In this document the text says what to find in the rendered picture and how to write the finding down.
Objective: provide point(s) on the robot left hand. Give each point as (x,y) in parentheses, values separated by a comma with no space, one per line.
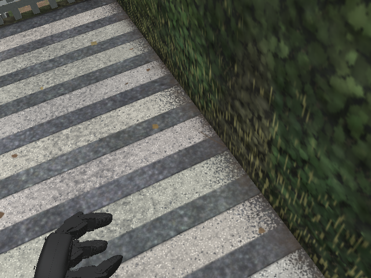
(61,251)

